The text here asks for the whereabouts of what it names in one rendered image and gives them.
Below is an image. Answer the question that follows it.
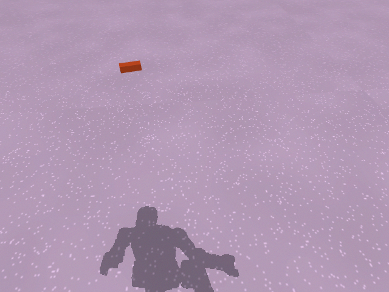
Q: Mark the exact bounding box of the carton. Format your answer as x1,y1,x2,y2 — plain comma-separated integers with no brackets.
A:
119,61,142,73

